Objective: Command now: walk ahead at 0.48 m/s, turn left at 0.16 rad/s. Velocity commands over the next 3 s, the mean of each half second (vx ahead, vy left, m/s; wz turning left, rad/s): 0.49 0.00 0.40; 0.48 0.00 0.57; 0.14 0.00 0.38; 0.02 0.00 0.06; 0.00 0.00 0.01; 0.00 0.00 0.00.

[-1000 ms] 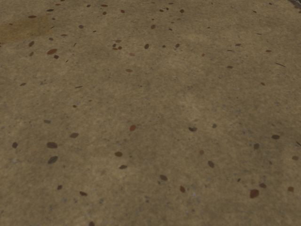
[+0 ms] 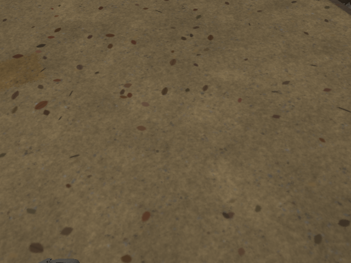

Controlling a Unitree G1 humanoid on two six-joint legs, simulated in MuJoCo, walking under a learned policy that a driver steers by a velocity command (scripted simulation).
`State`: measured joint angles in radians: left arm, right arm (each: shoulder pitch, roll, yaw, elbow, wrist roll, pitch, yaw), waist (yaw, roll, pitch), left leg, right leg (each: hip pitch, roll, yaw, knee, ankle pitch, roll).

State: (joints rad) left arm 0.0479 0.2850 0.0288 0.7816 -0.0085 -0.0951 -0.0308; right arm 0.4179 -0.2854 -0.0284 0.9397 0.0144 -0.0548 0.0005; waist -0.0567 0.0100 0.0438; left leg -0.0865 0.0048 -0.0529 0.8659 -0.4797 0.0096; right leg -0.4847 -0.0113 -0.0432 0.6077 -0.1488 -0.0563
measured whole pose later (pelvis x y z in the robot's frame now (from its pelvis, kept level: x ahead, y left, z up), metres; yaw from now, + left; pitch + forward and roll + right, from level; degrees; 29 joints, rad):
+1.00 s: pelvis +0.57 +0.10 +0.00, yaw +32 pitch +3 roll +0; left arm 0.03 0.28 0.05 0.70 0.02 -0.13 -0.02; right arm 0.37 -0.30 -0.10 0.73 0.01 -0.02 -0.02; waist -0.07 -0.01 0.01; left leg -0.12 -0.09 -0.22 0.61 -0.48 0.04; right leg -0.48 0.00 0.04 0.48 -0.04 0.00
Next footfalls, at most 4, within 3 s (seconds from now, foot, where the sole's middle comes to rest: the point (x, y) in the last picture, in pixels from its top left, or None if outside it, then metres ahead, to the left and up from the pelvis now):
0.52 left None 0.43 0.16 -0.76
0.98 right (155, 185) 0.80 0.10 -0.76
1.42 left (106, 223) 0.64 0.29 -0.76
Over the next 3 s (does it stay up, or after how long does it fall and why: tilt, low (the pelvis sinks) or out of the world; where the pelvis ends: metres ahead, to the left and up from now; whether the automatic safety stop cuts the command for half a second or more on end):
stays up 0.69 0.17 0.02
